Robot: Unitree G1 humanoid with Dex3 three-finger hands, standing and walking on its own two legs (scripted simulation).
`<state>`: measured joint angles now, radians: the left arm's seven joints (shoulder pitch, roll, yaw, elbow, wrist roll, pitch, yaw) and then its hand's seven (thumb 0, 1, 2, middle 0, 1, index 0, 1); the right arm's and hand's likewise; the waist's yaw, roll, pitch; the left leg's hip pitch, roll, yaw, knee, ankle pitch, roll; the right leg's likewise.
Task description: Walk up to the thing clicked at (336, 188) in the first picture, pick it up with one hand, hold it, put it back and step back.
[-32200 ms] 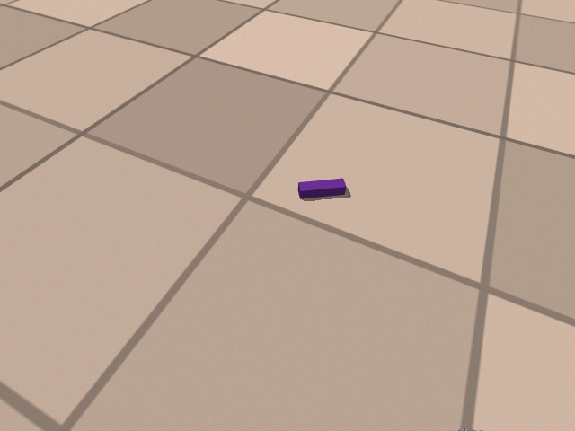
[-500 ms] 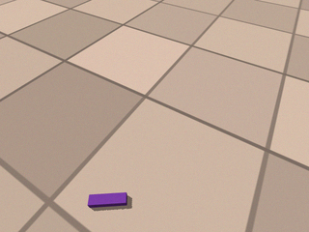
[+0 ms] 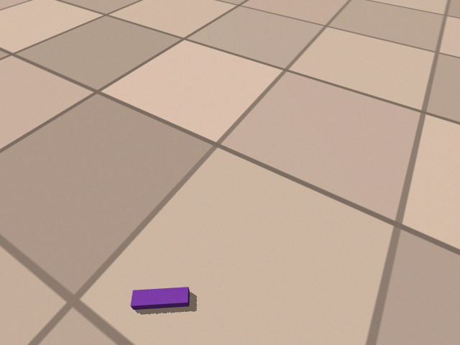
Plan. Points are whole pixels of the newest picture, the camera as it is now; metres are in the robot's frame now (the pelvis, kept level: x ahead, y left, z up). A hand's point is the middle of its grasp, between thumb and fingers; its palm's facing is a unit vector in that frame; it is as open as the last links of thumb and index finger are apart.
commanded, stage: stand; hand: left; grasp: from above
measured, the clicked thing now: (161, 298) +0.42 +0.27 -0.76
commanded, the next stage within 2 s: rise first in 0.38 s
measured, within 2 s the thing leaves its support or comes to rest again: neither
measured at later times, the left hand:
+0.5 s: hand out of the picture +0.07 +0.26 -0.16, palm faces -0.04 -0.94 -0.34, open 7.4 cm
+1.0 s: hand out of the picture +0.14 +0.26 -0.21, palm faces -0.10 -0.91 -0.40, open 13.4 cm
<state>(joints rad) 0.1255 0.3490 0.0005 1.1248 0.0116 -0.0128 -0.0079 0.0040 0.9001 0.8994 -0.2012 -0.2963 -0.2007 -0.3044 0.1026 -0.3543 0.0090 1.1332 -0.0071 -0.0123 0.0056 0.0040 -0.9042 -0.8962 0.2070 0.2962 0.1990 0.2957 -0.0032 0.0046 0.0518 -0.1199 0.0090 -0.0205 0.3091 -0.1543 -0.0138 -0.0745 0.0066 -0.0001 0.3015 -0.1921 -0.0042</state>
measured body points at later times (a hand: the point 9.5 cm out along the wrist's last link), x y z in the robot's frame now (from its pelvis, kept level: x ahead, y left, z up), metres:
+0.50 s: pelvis +0.00 +0.00 +0.00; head +0.01 +0.00 +0.45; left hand +0.07 +0.30 -0.13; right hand +0.07 -0.30 -0.13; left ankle +0.01 +0.13 -0.75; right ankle -0.02 -0.12 -0.75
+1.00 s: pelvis -0.01 +0.01 -0.06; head +0.07 +0.02 +0.38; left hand +0.15 +0.31 -0.18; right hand +0.12 -0.25 -0.16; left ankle +0.01 +0.13 -0.75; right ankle -0.02 -0.12 -0.75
